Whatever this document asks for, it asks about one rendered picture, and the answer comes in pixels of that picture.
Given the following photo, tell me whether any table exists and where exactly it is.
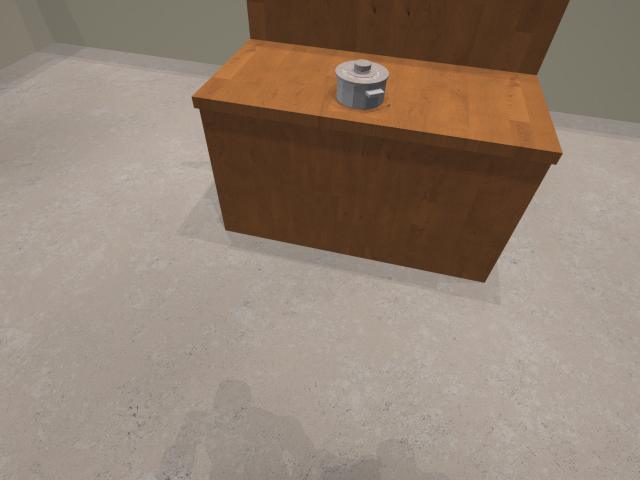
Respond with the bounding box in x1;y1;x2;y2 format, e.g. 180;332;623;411
192;0;570;283

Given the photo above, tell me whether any pot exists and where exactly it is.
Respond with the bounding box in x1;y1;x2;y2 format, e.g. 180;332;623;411
336;79;387;110

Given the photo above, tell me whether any knob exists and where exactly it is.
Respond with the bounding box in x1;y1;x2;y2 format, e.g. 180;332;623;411
354;59;371;71

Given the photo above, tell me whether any lid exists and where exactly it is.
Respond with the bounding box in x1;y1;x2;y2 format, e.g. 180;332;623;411
335;60;389;86

